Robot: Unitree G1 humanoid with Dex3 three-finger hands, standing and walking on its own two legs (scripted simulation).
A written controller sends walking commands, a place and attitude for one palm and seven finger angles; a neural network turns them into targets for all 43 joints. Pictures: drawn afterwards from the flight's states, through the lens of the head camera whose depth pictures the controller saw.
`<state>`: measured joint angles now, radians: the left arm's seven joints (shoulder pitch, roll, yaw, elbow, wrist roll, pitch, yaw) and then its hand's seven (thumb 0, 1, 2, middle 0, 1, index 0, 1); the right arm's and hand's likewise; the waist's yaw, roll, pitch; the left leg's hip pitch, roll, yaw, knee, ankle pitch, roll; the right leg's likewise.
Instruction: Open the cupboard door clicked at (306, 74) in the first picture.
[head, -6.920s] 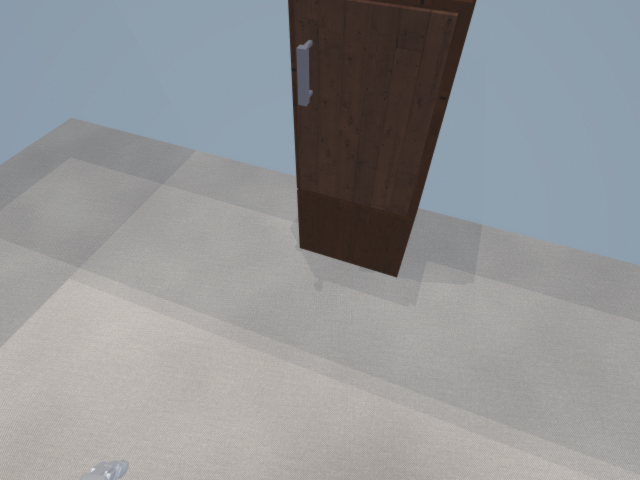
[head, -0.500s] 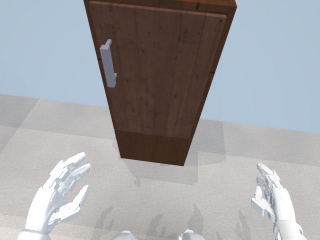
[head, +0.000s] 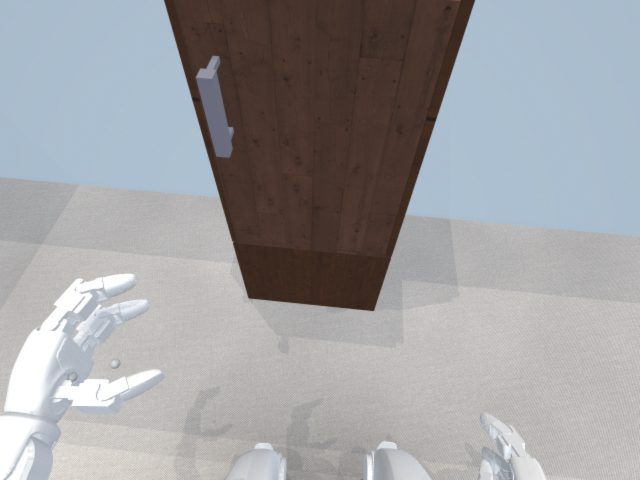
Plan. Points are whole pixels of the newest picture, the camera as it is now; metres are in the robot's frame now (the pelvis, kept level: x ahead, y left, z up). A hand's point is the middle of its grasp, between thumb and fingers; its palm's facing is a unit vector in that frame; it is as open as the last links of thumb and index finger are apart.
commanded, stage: raise the hand with hooked fingers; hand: left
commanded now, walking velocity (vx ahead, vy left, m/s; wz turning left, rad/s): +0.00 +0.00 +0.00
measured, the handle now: (219, 108) +0.63 +0.19 +0.08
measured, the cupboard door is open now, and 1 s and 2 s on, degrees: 0 0 0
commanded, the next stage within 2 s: move the hooked fingers beside the handle in 1.22 s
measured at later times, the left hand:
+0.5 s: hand (75, 315) +0.27 +0.27 +0.08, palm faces -0.03 -1.00 -0.05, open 13.8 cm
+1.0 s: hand (80, 277) +0.31 +0.27 +0.10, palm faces -0.05 -1.00 -0.03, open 14.0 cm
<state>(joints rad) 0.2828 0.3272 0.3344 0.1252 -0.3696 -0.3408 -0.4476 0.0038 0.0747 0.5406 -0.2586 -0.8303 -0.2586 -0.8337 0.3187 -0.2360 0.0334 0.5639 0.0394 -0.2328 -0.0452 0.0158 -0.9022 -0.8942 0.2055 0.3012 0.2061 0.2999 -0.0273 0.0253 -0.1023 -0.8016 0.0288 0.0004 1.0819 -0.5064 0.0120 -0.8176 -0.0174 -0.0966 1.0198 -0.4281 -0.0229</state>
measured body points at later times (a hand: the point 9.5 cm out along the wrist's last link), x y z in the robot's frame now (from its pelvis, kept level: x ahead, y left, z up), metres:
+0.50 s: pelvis +0.01 +0.01 +0.02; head +0.07 +0.03 +0.47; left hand +0.27 +0.33 +0.09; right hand +0.20 -0.21 -0.04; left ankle +0.01 +0.11 -0.67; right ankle +0.04 -0.11 -0.67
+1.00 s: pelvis +0.02 +0.01 +0.03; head +0.07 +0.01 +0.48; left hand +0.31 +0.33 +0.10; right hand +0.16 -0.25 -0.05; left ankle +0.01 +0.11 -0.67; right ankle +0.04 -0.11 -0.67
